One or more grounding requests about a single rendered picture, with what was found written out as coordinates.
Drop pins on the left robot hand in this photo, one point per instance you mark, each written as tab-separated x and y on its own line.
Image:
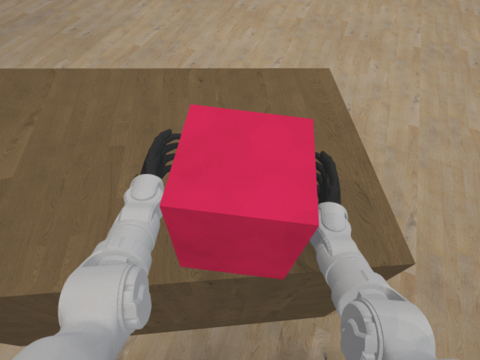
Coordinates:
157	158

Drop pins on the right robot hand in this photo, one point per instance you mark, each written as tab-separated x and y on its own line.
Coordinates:
328	189

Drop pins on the robot left upper arm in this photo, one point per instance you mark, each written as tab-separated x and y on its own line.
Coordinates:
100	307

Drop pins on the robot left forearm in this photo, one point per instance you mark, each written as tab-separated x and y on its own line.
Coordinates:
132	236

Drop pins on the robot right upper arm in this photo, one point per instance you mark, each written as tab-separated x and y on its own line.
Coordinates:
380	329

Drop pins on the robot right forearm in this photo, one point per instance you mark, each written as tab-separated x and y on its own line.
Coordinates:
343	266

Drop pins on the pedestal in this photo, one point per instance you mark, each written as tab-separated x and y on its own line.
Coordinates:
73	139

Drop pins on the carton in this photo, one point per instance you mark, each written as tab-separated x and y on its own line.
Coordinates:
241	196

